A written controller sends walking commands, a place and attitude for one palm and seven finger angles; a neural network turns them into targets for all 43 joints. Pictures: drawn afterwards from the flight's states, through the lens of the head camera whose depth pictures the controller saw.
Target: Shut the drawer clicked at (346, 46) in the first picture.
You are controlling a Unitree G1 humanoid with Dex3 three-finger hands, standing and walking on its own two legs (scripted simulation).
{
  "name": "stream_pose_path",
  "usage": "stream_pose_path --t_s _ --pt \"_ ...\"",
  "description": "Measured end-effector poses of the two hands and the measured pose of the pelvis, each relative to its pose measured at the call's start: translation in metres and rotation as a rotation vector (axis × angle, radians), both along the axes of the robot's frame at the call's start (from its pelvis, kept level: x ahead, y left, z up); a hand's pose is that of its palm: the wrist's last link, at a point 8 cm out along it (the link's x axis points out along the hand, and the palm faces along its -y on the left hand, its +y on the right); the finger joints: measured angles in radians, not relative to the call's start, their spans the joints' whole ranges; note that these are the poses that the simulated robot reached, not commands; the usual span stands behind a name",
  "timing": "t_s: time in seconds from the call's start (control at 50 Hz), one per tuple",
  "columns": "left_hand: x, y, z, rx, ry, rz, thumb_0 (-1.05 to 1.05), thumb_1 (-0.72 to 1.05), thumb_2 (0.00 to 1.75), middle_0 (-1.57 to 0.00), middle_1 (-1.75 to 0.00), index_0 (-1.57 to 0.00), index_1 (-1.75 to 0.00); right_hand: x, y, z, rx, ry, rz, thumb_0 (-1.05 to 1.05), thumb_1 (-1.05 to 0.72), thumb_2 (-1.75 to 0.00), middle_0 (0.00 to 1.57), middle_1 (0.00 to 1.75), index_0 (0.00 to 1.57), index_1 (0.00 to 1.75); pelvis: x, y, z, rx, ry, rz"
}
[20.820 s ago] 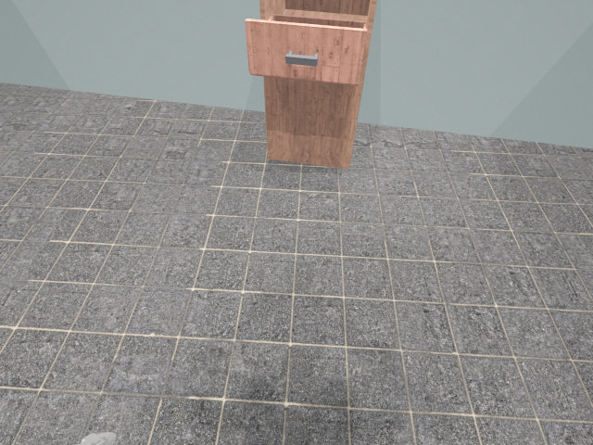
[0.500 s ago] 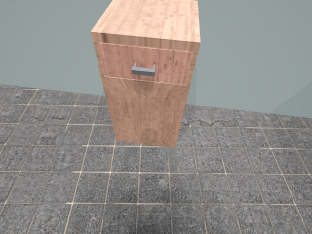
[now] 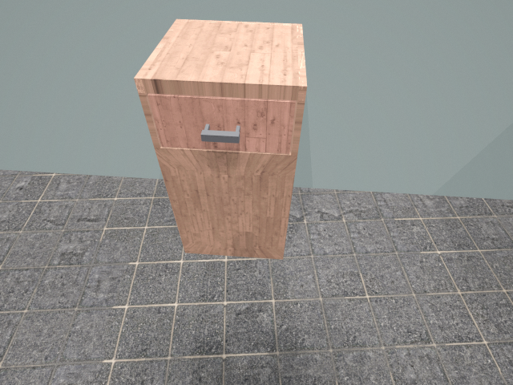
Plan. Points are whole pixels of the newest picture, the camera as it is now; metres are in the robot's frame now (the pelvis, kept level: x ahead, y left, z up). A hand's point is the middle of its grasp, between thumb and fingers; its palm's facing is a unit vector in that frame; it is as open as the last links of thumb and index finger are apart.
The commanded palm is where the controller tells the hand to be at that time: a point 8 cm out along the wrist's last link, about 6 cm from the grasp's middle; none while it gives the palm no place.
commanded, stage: let the arm hang, fingers relaxed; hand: left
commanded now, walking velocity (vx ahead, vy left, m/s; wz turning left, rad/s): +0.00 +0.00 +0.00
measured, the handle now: (221, 132) +0.77 +0.14 -0.05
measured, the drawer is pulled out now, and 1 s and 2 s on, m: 0.00 0.00 0.00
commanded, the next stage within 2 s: look to check the result in 0.14 s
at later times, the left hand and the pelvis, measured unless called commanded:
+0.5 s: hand out of the picture -0.03 +0.14 -0.17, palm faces +0.09 -0.98 -0.17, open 7.4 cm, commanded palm none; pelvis +0.01 -0.01 +0.00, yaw +0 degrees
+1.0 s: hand out of the picture -0.01 +0.13 -0.17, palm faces +0.08 -0.98 -0.17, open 7.4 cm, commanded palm none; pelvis +0.02 -0.02 +0.00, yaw -1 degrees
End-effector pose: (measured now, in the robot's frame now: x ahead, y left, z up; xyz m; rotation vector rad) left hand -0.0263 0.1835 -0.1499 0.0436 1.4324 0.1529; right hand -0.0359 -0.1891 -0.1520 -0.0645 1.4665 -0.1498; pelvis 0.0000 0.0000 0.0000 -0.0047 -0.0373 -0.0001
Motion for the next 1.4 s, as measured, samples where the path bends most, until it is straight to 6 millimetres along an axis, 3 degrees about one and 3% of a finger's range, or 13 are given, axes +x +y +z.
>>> stream_pose_path --t_s 0.42,0.68,0.98,1.4 --pt "-0.011 0.009 0.006 0.043 0.071 0.016 0.00 0.91 0.90 -0.20 -0.30 -0.20 -0.30 0.013 -0.013 0.001 -0.015 0.014 0.011 0.00 -0.91 -0.89 0.20 0.30 0.20 0.30 0.011 -0.006 0.001 0.003 0.002 -0.001" --pt "0.001 0.000 0.006 0.031 0.054 0.012 0.00 0.91 0.90 -0.20 -0.30 -0.20 -0.30 0.028 -0.019 0.000 -0.018 -0.009 0.020 0.00 -0.91 -0.89 0.20 0.30 0.20 0.30 0.017 -0.010 0.002 0.009 0.001 -0.005" --pt "0.013 -0.004 0.008 0.047 0.036 0.005 0.00 0.91 0.90 -0.20 -0.30 -0.20 -0.30 0.029 -0.026 -0.001 -0.012 -0.002 0.011 0.00 -0.91 -0.89 0.20 0.30 0.20 0.30 0.023 -0.018 0.002 0.013 -0.001 -0.009" --pt "0.007 -0.012 0.007 0.043 0.065 0.010 0.00 0.91 0.90 -0.20 -0.30 -0.20 -0.30 0.028 -0.033 -0.001 -0.019 0.016 0.004 0.00 -0.91 -0.89 0.20 0.30 0.20 0.30 0.027 -0.023 0.001 0.013 -0.003 -0.014"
